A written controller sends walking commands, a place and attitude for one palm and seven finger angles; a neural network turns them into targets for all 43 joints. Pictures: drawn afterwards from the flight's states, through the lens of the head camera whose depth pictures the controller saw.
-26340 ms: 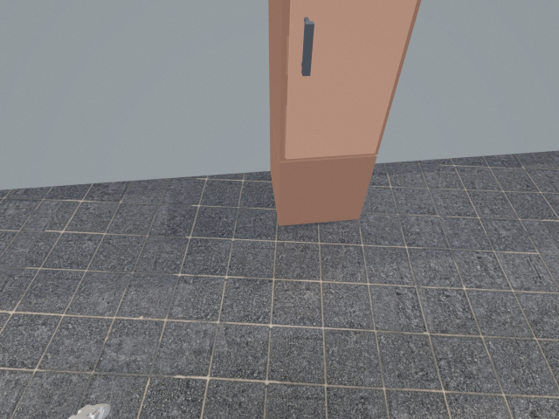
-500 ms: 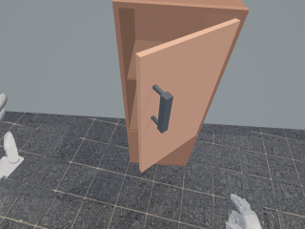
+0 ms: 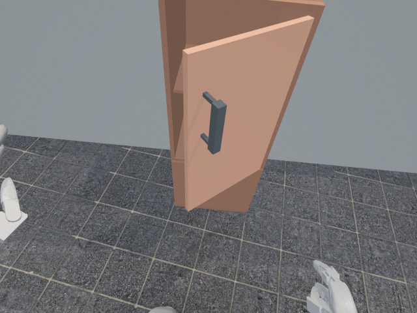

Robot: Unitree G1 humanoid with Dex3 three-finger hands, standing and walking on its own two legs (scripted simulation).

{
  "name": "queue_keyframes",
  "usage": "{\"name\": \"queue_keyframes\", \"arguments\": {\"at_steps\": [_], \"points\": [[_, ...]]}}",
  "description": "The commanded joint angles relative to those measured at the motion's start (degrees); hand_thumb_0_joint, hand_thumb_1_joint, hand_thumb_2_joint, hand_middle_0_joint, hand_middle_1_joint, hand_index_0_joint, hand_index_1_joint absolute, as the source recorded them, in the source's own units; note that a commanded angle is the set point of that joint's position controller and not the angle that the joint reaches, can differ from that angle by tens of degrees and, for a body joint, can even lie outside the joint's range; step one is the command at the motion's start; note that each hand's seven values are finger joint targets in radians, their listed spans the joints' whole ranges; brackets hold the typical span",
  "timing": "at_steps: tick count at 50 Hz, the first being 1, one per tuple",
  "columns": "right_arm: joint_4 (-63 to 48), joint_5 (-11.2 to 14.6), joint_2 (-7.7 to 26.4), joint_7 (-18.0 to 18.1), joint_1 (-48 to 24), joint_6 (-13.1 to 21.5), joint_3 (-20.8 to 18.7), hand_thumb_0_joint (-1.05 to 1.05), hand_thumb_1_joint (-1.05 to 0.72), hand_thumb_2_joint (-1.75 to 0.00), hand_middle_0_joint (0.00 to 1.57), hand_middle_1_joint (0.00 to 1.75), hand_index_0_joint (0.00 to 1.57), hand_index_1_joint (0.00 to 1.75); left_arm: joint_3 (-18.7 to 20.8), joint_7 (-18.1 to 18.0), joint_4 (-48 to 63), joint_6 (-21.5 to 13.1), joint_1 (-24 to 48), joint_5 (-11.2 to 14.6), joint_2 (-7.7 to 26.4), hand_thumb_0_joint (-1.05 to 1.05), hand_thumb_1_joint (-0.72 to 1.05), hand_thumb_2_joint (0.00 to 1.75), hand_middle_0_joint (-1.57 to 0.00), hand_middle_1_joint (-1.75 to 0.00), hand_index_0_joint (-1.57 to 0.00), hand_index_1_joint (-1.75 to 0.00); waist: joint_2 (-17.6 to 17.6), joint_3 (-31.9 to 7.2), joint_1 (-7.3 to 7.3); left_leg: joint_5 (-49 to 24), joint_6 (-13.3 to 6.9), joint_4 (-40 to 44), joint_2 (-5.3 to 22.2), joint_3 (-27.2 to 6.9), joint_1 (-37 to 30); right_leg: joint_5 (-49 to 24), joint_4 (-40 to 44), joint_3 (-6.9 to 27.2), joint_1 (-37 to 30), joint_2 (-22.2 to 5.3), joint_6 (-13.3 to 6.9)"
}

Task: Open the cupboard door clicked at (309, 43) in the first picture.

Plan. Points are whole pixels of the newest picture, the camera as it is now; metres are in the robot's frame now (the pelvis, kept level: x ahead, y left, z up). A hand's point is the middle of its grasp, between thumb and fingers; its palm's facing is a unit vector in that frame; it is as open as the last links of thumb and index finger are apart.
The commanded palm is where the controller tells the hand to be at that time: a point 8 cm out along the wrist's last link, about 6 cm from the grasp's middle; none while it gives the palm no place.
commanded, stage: step back with the hand held close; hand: left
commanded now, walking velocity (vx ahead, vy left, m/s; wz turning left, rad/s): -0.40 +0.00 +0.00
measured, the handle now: (210, 123) +0.50 +0.04 +0.08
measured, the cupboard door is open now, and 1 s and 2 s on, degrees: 39 39 39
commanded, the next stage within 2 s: stop stepping back and stand still in 0.02 s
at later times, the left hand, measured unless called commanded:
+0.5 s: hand out of the picture +0.08 +0.28 +0.16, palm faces +0.45 -0.79 -0.41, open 7.4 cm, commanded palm +0.02 +0.32 +0.18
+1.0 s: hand out of the picture +0.08 +0.28 +0.16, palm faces +0.41 -0.79 -0.45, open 7.4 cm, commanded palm +0.02 +0.32 +0.18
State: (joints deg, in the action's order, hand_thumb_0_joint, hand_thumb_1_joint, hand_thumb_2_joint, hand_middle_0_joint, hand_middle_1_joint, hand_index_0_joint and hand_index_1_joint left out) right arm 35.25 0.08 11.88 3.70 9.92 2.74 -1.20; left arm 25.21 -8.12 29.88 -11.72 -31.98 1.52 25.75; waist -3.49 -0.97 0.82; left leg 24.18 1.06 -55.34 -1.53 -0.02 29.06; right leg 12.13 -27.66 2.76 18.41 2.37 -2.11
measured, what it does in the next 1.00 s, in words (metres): walks backwards: left foot, then right foot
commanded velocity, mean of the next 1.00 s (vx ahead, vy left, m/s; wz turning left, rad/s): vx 0.08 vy -0.02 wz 0.00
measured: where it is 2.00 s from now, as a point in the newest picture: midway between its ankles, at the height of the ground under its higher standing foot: outside the picture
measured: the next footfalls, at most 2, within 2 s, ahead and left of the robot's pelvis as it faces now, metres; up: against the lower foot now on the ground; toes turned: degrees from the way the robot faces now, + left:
left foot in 0.12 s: -0.08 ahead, +0.13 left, +0.00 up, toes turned +1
right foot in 0.34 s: -0.07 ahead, -0.07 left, +0.00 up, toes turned -1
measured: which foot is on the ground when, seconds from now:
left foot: up 0.00-0.10, down 0.12-1.00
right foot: down 0.00-0.16, up 0.18-0.32, down 0.34-1.00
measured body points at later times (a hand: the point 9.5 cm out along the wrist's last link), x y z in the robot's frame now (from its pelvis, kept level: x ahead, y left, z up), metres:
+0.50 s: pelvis -0.12 +0.02 +0.00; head -0.12 +0.03 +0.45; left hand +0.05 +0.32 +0.18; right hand +0.04 -0.21 -0.09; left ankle -0.13 +0.13 -0.71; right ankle -0.10 -0.07 -0.74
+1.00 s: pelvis -0.12 +0.02 +0.00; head -0.12 +0.03 +0.45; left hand +0.05 +0.32 +0.18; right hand +0.03 -0.22 -0.09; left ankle -0.12 +0.13 -0.74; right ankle -0.11 -0.07 -0.74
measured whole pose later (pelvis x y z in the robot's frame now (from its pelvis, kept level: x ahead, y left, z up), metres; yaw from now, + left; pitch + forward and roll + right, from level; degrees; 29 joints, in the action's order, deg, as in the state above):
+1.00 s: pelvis -0.12 +0.02 +0.00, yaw +0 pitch -1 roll -1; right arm 38.0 -0.2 11.6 3.6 13.4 7.2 0.0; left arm 23.1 -8.1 26.6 -13.2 -31.9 1.6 22.7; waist -0.5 0.7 -0.4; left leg 16.5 -1.0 -30.7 -0.1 0.7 12.7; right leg 15.3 -29.3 -2.4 12.9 2.3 -2.3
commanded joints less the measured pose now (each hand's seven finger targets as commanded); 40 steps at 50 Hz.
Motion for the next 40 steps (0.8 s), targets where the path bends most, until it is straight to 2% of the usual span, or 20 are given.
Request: {"name": "queue_keyframes", "arguments": {"at_steps": [1, 4, 5, 7, 8, 10, 15, 17, 18, 20, 21, 23, 26, 27, 29, 31, 36, 37, 39, 40], "points": [[-8.29, -0.29, 5.67, 2.12, -5.66, 3.51, -1.06, 0.0, -0.9, -0.9, 0.2, 0.3, 0.2, 0.3, 5.43, -2.67, 10.93, -2.32, 5.93, -1.3, 9.68, 0.0, 0.9, 0.9, -0.2, -0.3, -0.2, -0.3, -0.89, -5.37, -0.95, 1.92, -0.21, 14.08, 2.2, 0.4, -6.17, -38.76, 3.82, 9.54, -6.84, -16.28, -4.44], [-7.75, -0.25, 6.51, 2.51, -2.71, 3.79, -2.06, 0.0, -0.9, -0.9, 0.2, 0.3, 0.2, 0.3, 7.17, -2.69, 15.53, -3.46, 1.72, -0.89, 10.78, 0.0, 0.9, 0.9, -0.2, -0.3, -0.2, -0.3, 2.45, -13.2, -1.44, -15.67, -0.96, 33.29, 4.21, 0.26, -12.45, -38.36, -3.58, 4.85, -14.36, -11.47, 0.22], [-8.91, -0.09, 7.94, 2.37, -2.87, 3.93, -3.03, 0.0, -0.9, -0.9, 0.2, 0.3, 0.2, 0.3, 8.45, -2.28, 18.67, -4.44, 1.77, -0.61, 11.85, 0.0, 0.9, 0.9, -0.2, -0.3, -0.2, -0.3, 8.35, -14.8, -1.0, -32.52, -3.17, 35.39, 10.21, -5.89, -14.27, -30.92, -6.82, 1.7, -12.95, -6.43, 3.36], [-10.4, 0.5, 7.31, 1.18, -1.64, 4.95, -4.44, 0.0, -0.9, -0.9, 0.2, 0.3, 0.2, 0.3, 11.39, -1.47, 17.69, -4.72, -3.87, 0.03, 12.15, 0.0, 0.9, 0.9, -0.2, -0.3, -0.2, -0.3, 14.22, -18.29, -0.63, -57.36, -4.85, 28.19, 15.19, -5.66, -23.76, -8.84, -12.04, -2.5, -3.43, -1.26, 4.6], [-10.39, -0.76, 7.1, 0.68, -2.82, 5.84, -4.07, 0.0, -0.9, -0.9, 0.2, 0.3, 0.2, 0.3, 12.65, -0.75, 19.83, -4.46, -6.05, 0.99, 12.58, 0.0, 0.9, 0.9, -0.2, -0.3, -0.2, -0.3, 23.64, -17.96, 0.01, -57.53, -6.08, 31.27, 16.9, -7.95, -23.45, 4.11, -18.11, -3.59, 0.8, -1.26, 4.61], [-9.47, -1.19, 6.22, 0.01, -1.53, 7.56, -2.91, 0.0, -0.9, -0.9, 0.2, 0.3, 0.2, 0.3, 10.01, -0.73, 20.51, -4.67, -3.69, 0.85, 9.55, 0.0, 0.9, 0.9, -0.2, -0.3, -0.2, -0.3, 18.71, -9.41, -0.54, -49.11, -7.89, 32.96, 17.83, -8.49, -17.78, 13.72, -22.12, -2.83, 2.81, -1.22, 4.16], [-7.79, -0.13, 7.21, -0.08, -2.33, 8.5, -0.84, 0.0, -0.9, -0.9, 0.2, 0.3, 0.2, 0.3, 6.27, -1.66, 9.74, -1.78, -0.17, 0.44, 7.38, 0.0, 0.9, 0.9, -0.2, -0.3, -0.2, -0.3, 12.3, -0.42, -1.49, -12.85, -4.38, 35.94, 12.88, -4.43, -6.32, 5.11, 0.45, -5.78, -11.14, -0.76, 4.51], [-7.67, -0.47, 7.06, 0.07, -3.34, 8.02, -0.64, 0.0, -0.9, -0.9, 0.2, 0.3, 0.2, 0.3, 5.98, -1.53, 7.81, -1.83, 4.41, 0.15, 8.66, 0.0, 0.9, 0.9, -0.2, -0.3, -0.2, -0.3, 4.36, 1.37, -2.15, 1.82, -2.18, 30.26, 6.56, -1.42, -6.66, 5.74, 9.98, 3.27, -7.57, -5.0, 1.05], [-7.63, -1.26, 7.42, 0.24, -4.02, 7.85, -0.72, 0.0, -0.9, -0.9, 0.2, 0.3, 0.2, 0.3, 6.81, -1.62, 7.55, -1.9, 6.03, -0.05, 10.15, 0.0, 0.9, 0.9, -0.2, -0.3, -0.2, -0.3, 3.81, 1.8, -2.25, 1.74, -1.74, 26.31, 4.52, -0.53, -8.74, 10.64, 12.78, 8.34, -2.77, -8.7, -1.54], [-6.78, -0.74, 6.42, 0.21, -2.75, 7.35, -1.51, 0.0, -0.9, -0.9, 0.2, 0.3, 0.2, 0.3, 4.27, -1.6, 7.72, -0.94, 6.58, 0.32, 8.28, 0.0, 0.9, 0.9, -0.2, -0.3, -0.2, -0.3, -6.23, -1.5, -1.1, -0.83, -1.39, 9.29, 1.48, 1.23, -8.63, 27.89, 18.99, 21.12, -0.09, -15.63, -5.88], [-6.53, -1.06, 6.31, 0.19, -3.13, 7.13, -1.28, 0.0, -0.9, -0.9, 0.2, 0.3, 0.2, 0.3, 4.38, -1.9, 8.17, -1.17, 7.99, 0.02, 8.64, 0.0, 0.9, 0.9, -0.2, -0.3, -0.2, -0.3, -7.01, -1.3, -0.94, 0.15, -1.49, 3.57, 1.69, 0.5, -4.59, 27.69, 18.56, 21.54, -1.82, -17.55, -7.5], [-6.43, -1.14, 6.43, 0.38, -3.81, 6.92, -0.94, 0.0, -0.9, -0.9, 0.2, 0.3, 0.2, 0.3, 4.57, -2.28, 9.09, -1.71, 10.53, -0.37, 9.19, 0.0, 0.9, 0.9, -0.2, -0.3, -0.2, -0.3, -2.72, -0.42, -1.21, 2.07, -2.01, 6.53, 3.5, -0.65, -4.63, 26.02, 16.28, 17.88, -0.69, -18.25, -7.76], [-6.44, -1.38, 5.82, 1.23, -2.36, 7.18, -0.18, 0.0, -0.9, -0.9, 0.2, 0.3, 0.2, 0.3, 4.51, -2.76, 10.34, -2.77, 7.91, -0.57, 8.34, 0.0, 0.9, 0.9, -0.2, -0.3, -0.2, -0.3, 2.65, -0.81, -2.12, -2.15, -3.15, 25.71, 2.44, 2.73, -16.26, 24.14, 10.83, 9.4, 2.59, -13.09, -4.96], [-6.94, -1.29, 6.46, 1.52, -1.95, 7.69, -0.38, 0.0, -0.9, -0.9, 0.2, 0.3, 0.2, 0.3, 4.7, -2.88, 11.11, -3.24, 6.82, -0.29, 8.12, 0.0, 0.9, 0.9, -0.2, -0.3, -0.2, -0.3, 7.04, -0.7, -2.07, 0.07, -4.09, 32.9, 3.32, -0.34, -18.45, 22.04, 5.79, 7.03, 2.78, -9.71, -3.22], [-8.6, -0.81, 8.16, 1.59, -2.0, 8.08, -1.04, 0.0, -0.9, -0.9, 0.2, 0.3, 0.2, 0.3, 6.09, -3.25, 14.24, -4.23, 5.01, -0.16, 8.84, 0.0, 0.9, 0.9, -0.2, -0.3, -0.2, -0.3, 19.14, -1.79, -1.07, 2.1, -9.07, 41.22, 16.01, -20.21, -19.39, 11.89, -13.06, -3.21, 4.67, -0.77, 1.87], [-7.25, -0.87, 6.32, 1.31, -2.26, 8.49, -0.9, 0.0, -0.9, -0.9, 0.2, 0.3, 0.2, 0.3, 6.99, -2.82, 9.32, -3.51, 4.11, -0.75, 9.11, 0.0, 0.9, 0.9, -0.2, -0.3, -0.2, -0.3, 16.66, 2.03, -2.03, 10.7, -11.85, 46.28, 18.74, -23.83, -11.3, 15.7, -22.86, -2.26, 5.12, -1.66, 2.71], [-6.41, -0.39, 7.88, 0.66, -1.1, 9.38, -1.07, 0.0, -0.9, -0.9, 0.2, 0.3, 0.2, 0.3, 4.8, -2.11, 8.74, -3.31, 2.16, -0.7, 7.24, 0.0, 0.9, 0.9, -0.2, -0.3, -0.2, -0.3, 12.6, 0.77, -1.32, -19.52, -7.07, 33.78, 12.32, -7.86, -12.39, 6.12, -1.52, -7.01, -6.37, -1.04, 3.28], [-6.54, -0.34, 8.14, 0.58, -1.38, 9.19, -1.22, 0.0, -0.9, -0.9, 0.2, 0.3, 0.2, 0.3, 5.39, -1.8, 7.8, -3.47, 1.81, -0.74, 7.77, 0.0, 0.9, 0.9, -0.2, -0.3, -0.2, -0.3, 11.27, -0.39, -1.07, -19.53, -5.75, 30.85, 10.62, -5.41, -10.51, 0.86, 2.81, -5.36, -10.8, -1.6, 2.63], [-7.34, -0.34, 7.71, 0.24, -1.84, 8.98, -1.39, 0.0, -0.9, -0.9, 0.2, 0.3, 0.2, 0.3, 5.45, -1.32, 7.41, -3.91, 2.87, -0.26, 8.39, 0.0, 0.9, 0.9, -0.2, -0.3, -0.2, -0.3, 4.72, -1.47, -1.82, -13.1, -2.56, 25.23, 4.97, -0.94, -6.34, -10.27, 4.03, 6.71, -13.09, -8.57, -1.34], [-6.68, -0.16, 7.16, -0.1, -0.3, 8.92, -1.71, 0.0, -0.9, -0.9, 0.2, 0.3, 0.2, 0.3, 5.65, -1.14, 6.59, -4.18, 3.11, 0.23, 8.0, 0.0, 0.9, 0.9, -0.2, -0.3, -0.2, -0.3, 1.34, -3.33, -1.92, -7.4, -1.67, 21.86, 2.87, 0.32, -7.46, -5.04, 6.48, 11.8, -11.02, -11.86, -3.21]]}}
